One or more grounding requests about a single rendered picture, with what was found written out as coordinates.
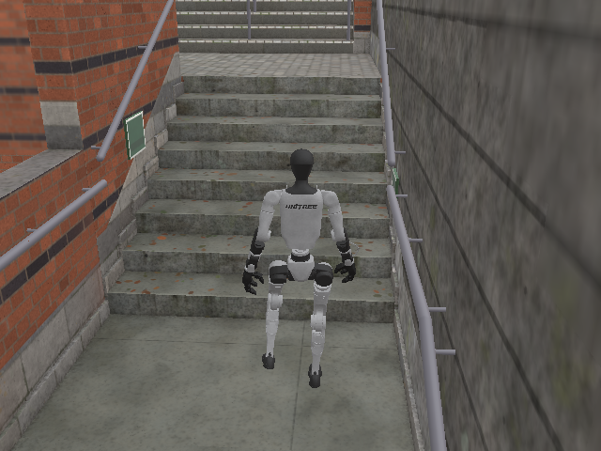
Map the left robot hand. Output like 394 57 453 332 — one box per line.
242 270 264 295

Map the robot right forearm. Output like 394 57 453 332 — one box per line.
336 228 354 266

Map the robot left forearm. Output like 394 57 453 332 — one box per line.
244 228 265 272

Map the robot right upper arm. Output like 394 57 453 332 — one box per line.
321 190 346 242

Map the robot left upper arm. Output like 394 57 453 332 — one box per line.
256 190 282 242

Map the right robot hand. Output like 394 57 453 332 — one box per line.
334 263 356 283

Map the robot left thigh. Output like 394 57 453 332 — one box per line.
269 260 288 310

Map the left robot foot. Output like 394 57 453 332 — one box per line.
262 353 275 369

